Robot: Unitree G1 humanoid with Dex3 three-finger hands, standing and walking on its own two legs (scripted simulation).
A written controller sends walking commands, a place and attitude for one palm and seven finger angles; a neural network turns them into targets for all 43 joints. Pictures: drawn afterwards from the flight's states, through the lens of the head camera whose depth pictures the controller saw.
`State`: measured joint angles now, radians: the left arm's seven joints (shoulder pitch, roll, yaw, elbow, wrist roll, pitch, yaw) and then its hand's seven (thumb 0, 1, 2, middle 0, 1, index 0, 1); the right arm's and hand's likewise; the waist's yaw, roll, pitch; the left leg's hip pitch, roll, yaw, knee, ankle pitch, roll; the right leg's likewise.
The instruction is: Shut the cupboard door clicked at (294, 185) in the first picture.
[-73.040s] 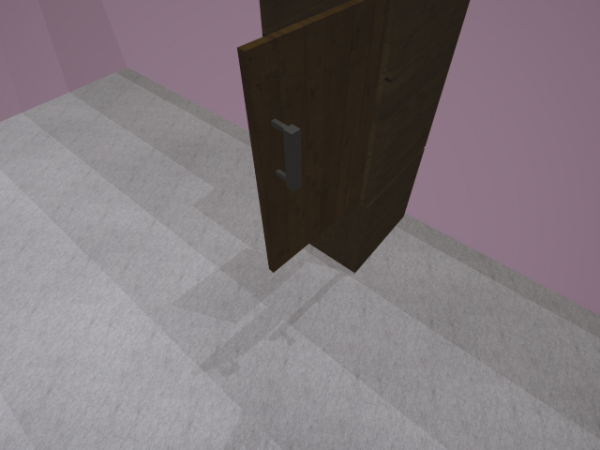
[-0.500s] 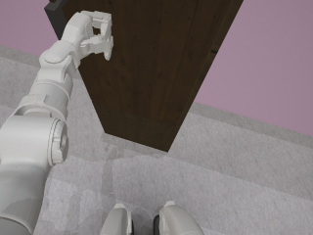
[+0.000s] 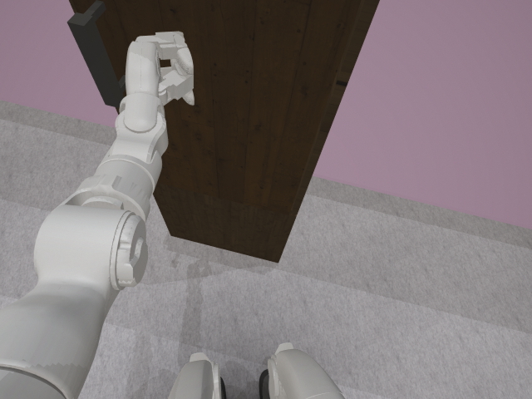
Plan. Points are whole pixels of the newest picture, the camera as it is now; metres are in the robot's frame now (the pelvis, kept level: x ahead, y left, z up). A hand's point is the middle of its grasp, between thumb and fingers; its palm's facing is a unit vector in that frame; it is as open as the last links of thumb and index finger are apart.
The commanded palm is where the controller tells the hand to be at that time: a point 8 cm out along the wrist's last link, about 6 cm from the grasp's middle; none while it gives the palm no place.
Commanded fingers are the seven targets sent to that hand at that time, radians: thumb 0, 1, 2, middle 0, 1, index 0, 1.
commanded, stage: pull the fist back off the door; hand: left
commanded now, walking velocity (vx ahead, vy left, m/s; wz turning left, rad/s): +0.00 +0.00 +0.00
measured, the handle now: (106, 57) +0.61 +0.15 +0.13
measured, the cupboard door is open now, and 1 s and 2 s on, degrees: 0 0 0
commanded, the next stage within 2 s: draw the hand back to the body in 0.50 s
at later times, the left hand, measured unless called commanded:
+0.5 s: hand (183, 104) +0.51 +0.05 +0.12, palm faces -0.07 -1.00 -0.01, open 3.1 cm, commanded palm +0.48 +0.09 +0.13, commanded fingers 0.00 0.90 0.90 -1.30 -1.50 -1.30 -1.50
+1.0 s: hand (123, 139) +0.42 +0.11 +0.16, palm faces -0.10 -0.99 -0.04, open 3.1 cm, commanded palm +0.39 +0.16 +0.17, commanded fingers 0.00 0.90 0.90 -1.30 -1.50 -1.30 -1.50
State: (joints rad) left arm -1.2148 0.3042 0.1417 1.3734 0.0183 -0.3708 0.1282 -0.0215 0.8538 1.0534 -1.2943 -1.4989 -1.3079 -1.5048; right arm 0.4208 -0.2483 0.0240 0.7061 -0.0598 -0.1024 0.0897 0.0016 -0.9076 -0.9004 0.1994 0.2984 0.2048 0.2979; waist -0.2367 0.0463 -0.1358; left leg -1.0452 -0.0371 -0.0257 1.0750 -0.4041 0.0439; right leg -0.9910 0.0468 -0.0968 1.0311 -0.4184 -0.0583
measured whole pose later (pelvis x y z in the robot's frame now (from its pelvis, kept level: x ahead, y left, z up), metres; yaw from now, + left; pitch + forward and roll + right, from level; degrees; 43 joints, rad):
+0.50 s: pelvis +0.05 -0.01 +0.04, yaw -3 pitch +16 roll +0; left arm -0.67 0.17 0.16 0.90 -0.10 -0.40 0.03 0.02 0.90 0.90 -1.29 -1.50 -1.30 -1.50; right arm 0.41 -0.26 -0.01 0.61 0.00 0.00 0.06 0.01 -0.91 -0.90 0.20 0.30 0.20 0.30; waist -0.11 0.04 -0.13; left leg -0.73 -0.01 0.04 0.88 -0.42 0.03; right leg -0.72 0.08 -0.01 0.87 -0.42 -0.07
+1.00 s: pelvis +0.06 -0.02 +0.06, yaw -1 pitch +7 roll +0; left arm -0.26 0.22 0.10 0.41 -0.21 -0.20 -0.16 0.02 0.90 0.90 -1.29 -1.50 -1.30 -1.50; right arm 0.29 -0.26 0.01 0.55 0.07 0.04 0.00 0.01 -0.91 -0.90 0.20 0.30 0.20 0.30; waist -0.01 0.04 -0.11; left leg -0.48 -0.02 0.01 0.74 -0.39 0.03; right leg -0.46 0.07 -0.03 0.73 -0.40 -0.07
